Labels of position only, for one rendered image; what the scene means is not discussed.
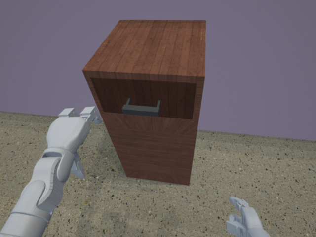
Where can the drawer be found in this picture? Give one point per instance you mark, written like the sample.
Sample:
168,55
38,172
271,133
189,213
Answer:
177,98

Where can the robot right forearm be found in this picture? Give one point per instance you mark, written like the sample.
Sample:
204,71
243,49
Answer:
256,232

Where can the handle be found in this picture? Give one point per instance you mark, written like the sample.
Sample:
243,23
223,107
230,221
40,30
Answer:
141,110

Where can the robot left hand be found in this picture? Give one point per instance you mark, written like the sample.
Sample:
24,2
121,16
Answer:
70,130

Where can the cabinet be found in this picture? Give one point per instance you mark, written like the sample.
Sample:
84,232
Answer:
152,148

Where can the robot right hand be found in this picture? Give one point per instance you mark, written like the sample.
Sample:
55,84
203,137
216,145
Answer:
237,225

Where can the robot left forearm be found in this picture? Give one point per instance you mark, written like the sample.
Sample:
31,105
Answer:
41,195

